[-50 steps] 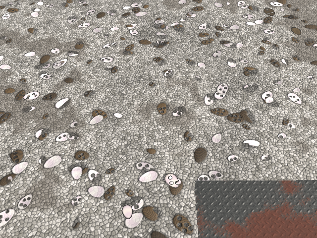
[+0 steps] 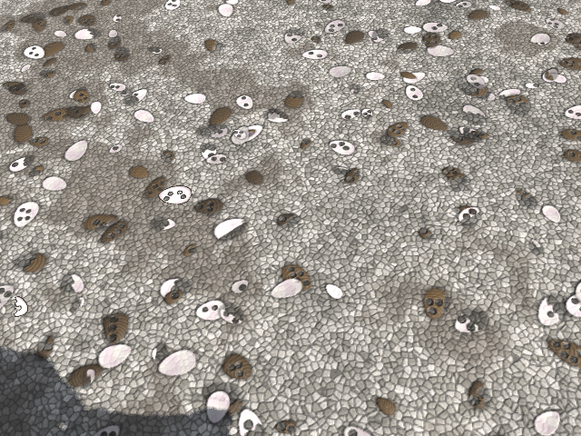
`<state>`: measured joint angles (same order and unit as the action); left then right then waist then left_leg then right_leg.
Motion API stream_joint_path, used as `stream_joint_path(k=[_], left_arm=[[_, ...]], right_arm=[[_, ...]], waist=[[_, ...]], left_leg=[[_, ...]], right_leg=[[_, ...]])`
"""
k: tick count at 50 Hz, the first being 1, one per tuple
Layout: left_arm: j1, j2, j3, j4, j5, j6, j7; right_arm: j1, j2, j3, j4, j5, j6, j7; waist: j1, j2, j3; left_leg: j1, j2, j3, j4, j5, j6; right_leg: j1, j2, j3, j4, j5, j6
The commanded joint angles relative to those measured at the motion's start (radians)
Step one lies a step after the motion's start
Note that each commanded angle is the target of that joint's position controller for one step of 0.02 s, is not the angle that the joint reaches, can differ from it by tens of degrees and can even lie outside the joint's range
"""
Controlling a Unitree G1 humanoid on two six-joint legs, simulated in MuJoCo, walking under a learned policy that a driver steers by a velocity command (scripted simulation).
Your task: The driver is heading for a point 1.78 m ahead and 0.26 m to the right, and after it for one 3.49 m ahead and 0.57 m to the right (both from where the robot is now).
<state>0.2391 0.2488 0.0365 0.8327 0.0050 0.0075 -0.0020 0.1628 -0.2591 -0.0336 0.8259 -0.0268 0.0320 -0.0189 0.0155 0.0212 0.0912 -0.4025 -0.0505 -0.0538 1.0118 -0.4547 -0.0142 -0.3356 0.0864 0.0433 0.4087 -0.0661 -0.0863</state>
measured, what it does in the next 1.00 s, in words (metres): steps on the spot, turning right: left foot, then right foot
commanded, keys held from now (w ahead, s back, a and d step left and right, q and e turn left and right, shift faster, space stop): e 0.54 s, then no key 0.10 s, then q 0.36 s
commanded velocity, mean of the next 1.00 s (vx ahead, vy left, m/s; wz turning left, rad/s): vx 0.01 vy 0.00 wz -0.28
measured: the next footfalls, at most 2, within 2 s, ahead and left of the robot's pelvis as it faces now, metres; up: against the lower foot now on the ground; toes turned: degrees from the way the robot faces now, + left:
left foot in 0.26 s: +0.06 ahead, +0.12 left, +0.00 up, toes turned -15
right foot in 0.72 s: -0.03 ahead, -0.08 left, +0.00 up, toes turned -23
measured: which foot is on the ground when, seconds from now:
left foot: up 0.00-0.24, down 0.26-0.72, up 0.74-1.00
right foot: down 0.00-0.28, up 0.30-0.70, down 0.72-1.00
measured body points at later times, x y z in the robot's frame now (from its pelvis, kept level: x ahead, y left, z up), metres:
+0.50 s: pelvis +0.00 +0.04 +0.01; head +0.03 +0.06 +0.46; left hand +0.18 +0.28 -0.13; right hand +0.02 -0.26 -0.09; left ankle +0.02 +0.13 -0.74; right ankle -0.05 -0.08 -0.66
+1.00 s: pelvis -0.03 +0.01 +0.01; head -0.01 -0.01 +0.45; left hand +0.19 +0.20 -0.11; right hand -0.07 -0.26 -0.14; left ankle -0.02 +0.14 -0.68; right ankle -0.07 -0.07 -0.74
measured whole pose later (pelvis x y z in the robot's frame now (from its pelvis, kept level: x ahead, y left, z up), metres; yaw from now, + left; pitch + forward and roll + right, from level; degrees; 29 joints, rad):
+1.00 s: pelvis -0.03 +0.01 +0.01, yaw -16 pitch -1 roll +0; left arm 0.12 0.21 0.01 0.82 0.02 0.03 0.04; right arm 0.29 -0.28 -0.06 0.88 -0.01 0.07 0.01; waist -0.04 0.03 0.07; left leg -0.37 0.01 0.00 0.94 -0.45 -0.03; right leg -0.14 0.00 -0.12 0.41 -0.25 -0.05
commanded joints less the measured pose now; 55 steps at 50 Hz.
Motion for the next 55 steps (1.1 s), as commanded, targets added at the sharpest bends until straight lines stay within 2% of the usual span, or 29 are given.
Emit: stream_joint_path(k=[1, 4, 8, 10, 12, 13, 14, 15, 16, 17, 18, 20, 21, 25, 29, 33, 34, 35, 36, 37, 38, 39, 40, 41, 43, 46, 49, 52, 55], left_arm=[[0.009, 0.166, 0.052, -0.055, 0.006, 0.005, 0.004], [0.013, 0.175, 0.064, -0.058, 0.012, 0.022, 0.004], [-0.009, 0.182, 0.077, -0.064, 0.016, 0.037, -0.001], [-0.030, 0.180, 0.081, -0.068, 0.015, 0.045, -0.005], [-0.067, 0.177, 0.083, -0.075, 0.005, 0.053, -0.007], [-0.075, 0.159, 0.079, -0.084, -0.004, 0.051, -0.005], [-0.010, 0.101, 0.066, -0.086, -0.014, 0.048, -0.002], [-0.035, 0.120, 0.075, -0.093, -0.003, 0.040, 0.006], [-0.046, 0.194, 0.090, -0.080, 0.029, 0.037, 0.007], [-0.009, 0.178, 0.092, -0.063, 0.029, 0.038, -0.002], [0.030, 0.163, 0.089, -0.046, 0.030, 0.045, -0.007], [0.049, 0.155, 0.084, -0.035, 0.026, 0.059, -0.020], [0.018, 0.151, 0.079, -0.046, 0.022, 0.063, -0.024], [-0.082, 0.126, 0.060, -0.091, 0.013, 0.070, -0.039], [-0.106, 0.105, 0.045, -0.116, 0.000, 0.073, -0.042], [-0.066, 0.094, 0.034, -0.108, -0.007, 0.063, -0.024], [-0.030, 0.080, 0.028, -0.091, -0.001, 0.054, -0.016], [-0.007, 0.094, 0.024, -0.078, 0.017, 0.040, -0.006], [0.027, 0.147, 0.022, -0.078, 0.039, 0.022, 0.005], [-0.025, 0.168, 0.015, -0.069, 0.019, 0.012, 0.019], [-0.060, 0.113, 0.003, -0.067, 0.019, 0.004, 0.021], [-0.104, 0.097, -0.007, -0.067, 0.021, -0.001, 0.025], [-0.126, 0.114, -0.004, -0.065, 0.023, 0.003, 0.033], [-0.118, 0.134, 0.000, -0.059, 0.013, 0.003, 0.044], [-0.088, 0.154, 0.011, -0.051, 0.001, 0.011, 0.046], [-0.099, 0.131, 0.013, -0.057, 0.009, 0.021, 0.048], [-0.089, 0.123, 0.018, -0.047, 0.017, 0.020, 0.052], [-0.084, 0.142, 0.029, -0.040, 0.021, 0.014, 0.045], [-0.094, 0.168, 0.041, -0.041, 0.025, 0.013, 0.034]], right_arm=[[0.089, -0.083, -0.021, -0.024, 0.004, 0.014, -0.011], [0.045, -0.087, -0.020, -0.040, 0.009, 0.016, -0.018], [0.048, -0.084, -0.016, -0.045, 0.019, 0.002, -0.025], [0.089, -0.085, -0.014, -0.040, 0.027, -0.008, -0.030], [0.170, -0.088, -0.016, -0.024, 0.027, -0.021, -0.038], [0.199, -0.120, -0.024, -0.020, 0.019, -0.029, -0.047], [0.172, -0.205, -0.042, -0.044, 0.010, -0.030, -0.057], [0.022, -0.275, -0.055, -0.092, -0.007, -0.028, -0.053], [0.007, -0.205, -0.042, -0.094, -0.013, -0.028, -0.046], [-0.036, -0.143, -0.024, -0.104, -0.005, -0.032, -0.042], [-0.063, -0.121, -0.017, -0.115, -0.001, -0.034, -0.038], [-0.048, -0.119, -0.015, -0.129, 0.001, -0.036, -0.038], [-0.010, -0.121, -0.016, -0.123, 0.000, -0.035, -0.035], [0.125, -0.163, -0.037, -0.087, 0.002, -0.033, -0.031], [0.116, -0.182, -0.048, -0.085, -0.004, -0.032, -0.012], [0.092, -0.192, -0.053, -0.067, 0.002, -0.027, 0.006], [0.073, -0.180, -0.047, -0.061, 0.011, -0.023, 0.008], [0.087, -0.148, -0.036, -0.051, 0.016, -0.023, 0.009], [0.132, -0.049, -0.006, -0.070, 0.011, -0.025, 0.017], [0.132, -0.004, 0.010, -0.061, 0.021, -0.009, 0.011], [0.107, -0.073, -0.004, -0.044, 0.025, 0.005, 0.006], [0.081, -0.097, -0.015, -0.039, 0.031, 0.008, 0.009], [0.087, -0.121, -0.026, -0.024, 0.031, 0.007, 0.012], [0.105, -0.138, -0.037, -0.010, 0.022, 0.008, 0.016], [0.152, -0.129, -0.043, 0.016, 0.016, 0.010, 0.017], [0.133, -0.105, -0.047, 0.009, 0.017, 0.025, 0.020], [0.093, -0.088, -0.046, -0.014, 0.012, 0.034, 0.029], [0.075, -0.070, -0.040, -0.038, 0.013, 0.034, 0.039], [0.077, -0.078, -0.042, -0.060, 0.020, 0.031, 0.046]], waist=[[-0.021, -0.135, -0.153], [0.000, -0.157, -0.140], [0.004, -0.162, -0.140], [-0.010, -0.172, -0.138], [-0.054, -0.172, -0.128], [-0.066, -0.133, -0.113], [-0.021, 0.065, -0.135], [-0.010, 0.226, -0.042], [0.007, 0.072, -0.039], [0.047, 0.045, -0.051], [0.065, 0.050, -0.060], [0.046, 0.102, -0.077], [0.021, 0.102, -0.076], [-0.059, 0.124, -0.095], [-0.066, 0.156, -0.114], [-0.040, 0.177, -0.131], [-0.006, 0.152, -0.130], [0.007, 0.090, -0.148], [-0.012, -0.134, -0.216], [-0.021, -0.246, -0.169], [-0.008, -0.173, -0.132], [-0.016, -0.173, -0.086], [-0.024, -0.170, -0.067], [-0.026, -0.184, -0.071], [-0.024, -0.155, -0.101], [-0.019, -0.133, -0.071], [-0.004, -0.148, -0.045], [0.001, -0.153, -0.069], [-0.006, -0.170, -0.099]], left_leg=[[-0.014, 0.002, 0.012, -0.063, 0.009, -0.021], [-0.014, 0.003, 0.007, -0.138, 0.023, -0.020], [0.057, -0.016, 0.005, -0.249, 0.031, 0.000], [0.132, -0.036, 0.007, -0.356, 0.030, 0.023], [0.260, -0.047, 0.013, -0.569, 0.106, 0.055], [0.333, 0.004, -0.032, -0.712, 0.109, 0.077], [0.364, 0.236, -0.279, -0.838, -0.061, 0.126], [0.204, 0.426, -0.498, -0.917, -0.057, 0.223], [0.110, 0.416, -0.396, -0.866, 0.096, 0.252], [0.079, 0.344, -0.286, -0.822, 0.234, 0.226], [0.102, 0.288, -0.187, -0.793, 0.337, 0.201], [0.189, 0.246, -0.088, -0.745, 0.499, 0.196], [0.240, 0.247, -0.068, -0.728, 0.560, 0.201], [0.439, 0.300, -0.057, -0.670, 0.729, 0.227], [0.386, 0.312, -0.006, -0.631, 0.774, 0.223], [0.331, 0.306, -0.005, -0.563, 0.810, 0.209], [0.290, 0.284, 0.010, -0.527, 0.768, 0.178], [0.192, 0.263, 0.025, -0.493, 0.651, 0.120], [0.031, 0.194, 0.078, -0.359, 0.250, 0.054], [0.080, 0.113, 0.078, -0.387, -0.103, 0.029], [0.115, 0.122, 0.030, -0.339, -0.102, 0.025], [0.078, 0.096, 0.022, -0.312, -0.074, 0.027], [0.053, 0.079, 0.018, -0.272, -0.040, 0.024], [0.035, 0.067, 0.019, -0.223, -0.012, 0.021], [0.004, 0.042, 0.029, -0.082, -0.019, 0.007], [-0.038, 0.053, 0.038, 0.003, -0.011, -0.014], [-0.061, 0.066, 0.059, -0.070, 0.006, -0.021], [-0.008, 0.072, 0.086, -0.175, -0.007, -0.005], [0.063, 0.067, 0.114, -0.262, -0.003, 0.024]], right_leg=[[0.111, -0.219, 0.315, -0.168, -0.086, -0.129], [0.090, -0.215, 0.376, -0.199, -0.273, -0.122], [0.054, -0.203, 0.427, -0.203, -0.303, -0.100], [0.026, -0.192, 0.453, -0.208, -0.302, -0.078], [-0.032, -0.157, 0.456, -0.190, -0.336, -0.028], [-0.096, -0.101, 0.414, -0.148, -0.400, 0.028], [-0.155, -0.007, 0.286, 0.086, -0.480, 0.075], [-0.280, 0.124, 0.061, 0.343, -0.464, 0.096], [-0.203, 0.021, 0.084, 0.533, -0.418, 0.103], [-0.155, 0.026, 0.077, 0.621, -0.367, 0.097], [-0.156, 0.021, 0.064, 0.701, -0.330, 0.103], [-0.206, 0.005, 0.025, 0.784, -0.315, 0.121], [-0.234, -0.006, 0.012, 0.761, -0.317, 0.132], [-0.279, -0.039, -0.013, 0.598, -0.361, 0.159], [-0.117, -0.048, -0.063, 0.415, -0.409, 0.132], [0.049, -0.025, -0.098, 0.169, -0.348, 0.083], [0.141, -0.028, -0.098, -0.018, -0.203, 0.068], [0.296, -0.085, -0.024, -0.175, -0.027, 0.055], [0.490, -0.346, 0.244, -0.204, 0.157, 0.027], [0.287, -0.467, 0.266, -0.129, 0.416, -0.103], [0.255, -0.424, 0.211, -0.120, 0.379, -0.135], [0.249, -0.384, 0.162, -0.124, 0.349, -0.120], [0.259, -0.344, 0.113, -0.119, 0.359, -0.094], [0.279, -0.329, 0.073, -0.099, 0.447, -0.083], [0.309, -0.334, 0.026, -0.066, 0.554, -0.098], [0.262, -0.349, 0.000, -0.098, 0.344, -0.123], [0.260, -0.355, -0.003, -0.111, 0.192, -0.134], [0.258, -0.376, -0.017, -0.080, 0.210, -0.142], [0.238, -0.399, -0.026, -0.037, 0.240, -0.131]])
Velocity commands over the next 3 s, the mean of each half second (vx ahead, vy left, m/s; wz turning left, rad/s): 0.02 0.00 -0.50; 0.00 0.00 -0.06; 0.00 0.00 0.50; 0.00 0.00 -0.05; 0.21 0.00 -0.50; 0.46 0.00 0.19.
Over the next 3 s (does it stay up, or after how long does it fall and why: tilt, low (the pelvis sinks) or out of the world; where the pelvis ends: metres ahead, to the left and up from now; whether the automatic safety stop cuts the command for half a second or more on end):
stays up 0.25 -0.11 0.00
